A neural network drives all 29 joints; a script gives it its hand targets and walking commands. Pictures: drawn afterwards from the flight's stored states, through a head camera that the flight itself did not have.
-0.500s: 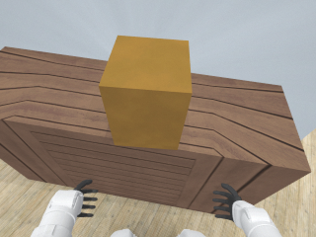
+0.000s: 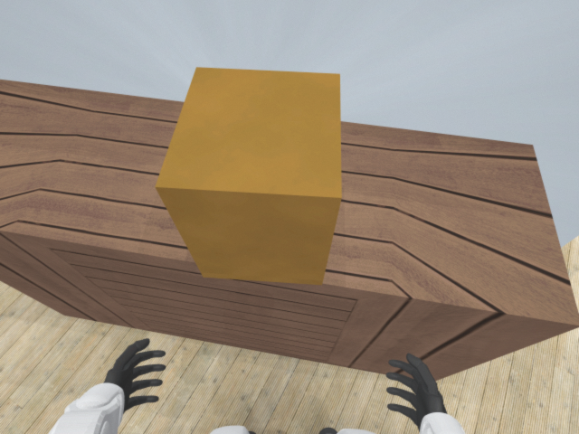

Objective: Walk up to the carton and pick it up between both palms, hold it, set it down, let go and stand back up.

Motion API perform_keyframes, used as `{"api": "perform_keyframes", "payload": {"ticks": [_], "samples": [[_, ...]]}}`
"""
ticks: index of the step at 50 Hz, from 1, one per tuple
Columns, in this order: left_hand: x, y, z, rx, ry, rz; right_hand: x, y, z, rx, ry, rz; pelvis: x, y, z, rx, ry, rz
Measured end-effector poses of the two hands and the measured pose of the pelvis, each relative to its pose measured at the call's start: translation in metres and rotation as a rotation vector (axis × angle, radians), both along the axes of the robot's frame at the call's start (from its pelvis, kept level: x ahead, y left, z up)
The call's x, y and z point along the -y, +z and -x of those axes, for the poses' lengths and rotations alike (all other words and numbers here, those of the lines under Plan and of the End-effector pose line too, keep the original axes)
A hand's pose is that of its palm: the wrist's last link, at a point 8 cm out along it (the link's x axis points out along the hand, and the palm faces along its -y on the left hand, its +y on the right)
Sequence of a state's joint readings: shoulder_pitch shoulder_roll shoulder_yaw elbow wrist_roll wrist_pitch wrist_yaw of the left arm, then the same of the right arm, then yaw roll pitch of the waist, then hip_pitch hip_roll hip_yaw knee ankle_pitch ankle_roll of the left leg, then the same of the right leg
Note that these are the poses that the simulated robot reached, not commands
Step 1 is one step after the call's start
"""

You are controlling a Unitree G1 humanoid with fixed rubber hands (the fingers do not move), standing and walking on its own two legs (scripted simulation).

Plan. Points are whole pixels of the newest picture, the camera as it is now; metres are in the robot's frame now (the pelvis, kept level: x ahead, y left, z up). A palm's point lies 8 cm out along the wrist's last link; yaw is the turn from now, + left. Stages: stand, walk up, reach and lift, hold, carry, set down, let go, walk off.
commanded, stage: reach and lift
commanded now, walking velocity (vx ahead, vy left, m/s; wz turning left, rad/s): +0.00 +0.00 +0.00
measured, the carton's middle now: (264, 185) +0.45 +0.07 +0.04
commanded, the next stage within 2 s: none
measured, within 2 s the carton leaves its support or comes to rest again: neither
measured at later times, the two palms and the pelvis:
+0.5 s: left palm (101, 415) +0.14 +0.26 -0.05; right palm (428, 433) +0.13 -0.16 -0.05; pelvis -0.01 +0.00 +0.01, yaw +0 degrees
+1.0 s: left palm (92, 402) +0.15 +0.26 -0.02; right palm (430, 411) +0.16 -0.15 -0.02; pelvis +0.00 +0.01 +0.01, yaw +1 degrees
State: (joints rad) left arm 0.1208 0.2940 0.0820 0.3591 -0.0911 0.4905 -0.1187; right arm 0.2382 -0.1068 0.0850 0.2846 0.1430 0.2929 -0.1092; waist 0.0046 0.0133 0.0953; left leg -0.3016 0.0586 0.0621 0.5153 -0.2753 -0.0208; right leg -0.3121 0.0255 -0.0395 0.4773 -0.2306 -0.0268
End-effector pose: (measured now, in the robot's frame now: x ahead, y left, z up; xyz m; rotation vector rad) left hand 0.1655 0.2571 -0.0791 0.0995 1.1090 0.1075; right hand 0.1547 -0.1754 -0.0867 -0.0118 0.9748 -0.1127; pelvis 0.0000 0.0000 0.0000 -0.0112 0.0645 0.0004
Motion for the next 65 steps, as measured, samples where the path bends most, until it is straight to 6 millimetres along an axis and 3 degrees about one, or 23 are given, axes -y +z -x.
{"api": "perform_keyframes", "payload": {"ticks": [5,14,34,48,65], "samples": [[0.009,0.009,0.006,0.044,0.008,0.03,0.0,0.015,0.001,0.042,-0.005,0.02,0.0,0.006,-0.003,0.043,0.001,-0.002],[0.007,0.01,0.026,0.123,0.036,0.026,-0.009,0.023,0.014,0.081,-0.021,0.025,0.001,0.009,0.005,0.073,0.008,-0.005],[-0.002,0.035,0.027,0.353,0.013,0.007,-0.016,0.046,0.022,0.263,-0.05,0.018,-0.009,0.01,0.011,0.103,0.005,-0.005],[-0.003,0.052,0.018,0.502,-0.011,0.016,-0.02,0.062,0.004,0.39,-0.056,0.01,-0.011,0.011,0.0,0.102,0.012,-0.003],[-0.006,0.077,-0.016,0.688,-0.043,0.028,-0.026,0.084,-0.037,0.572,-0.052,0.013,-0.016,0.01,-0.015,0.115,0.02,0.003]]}}
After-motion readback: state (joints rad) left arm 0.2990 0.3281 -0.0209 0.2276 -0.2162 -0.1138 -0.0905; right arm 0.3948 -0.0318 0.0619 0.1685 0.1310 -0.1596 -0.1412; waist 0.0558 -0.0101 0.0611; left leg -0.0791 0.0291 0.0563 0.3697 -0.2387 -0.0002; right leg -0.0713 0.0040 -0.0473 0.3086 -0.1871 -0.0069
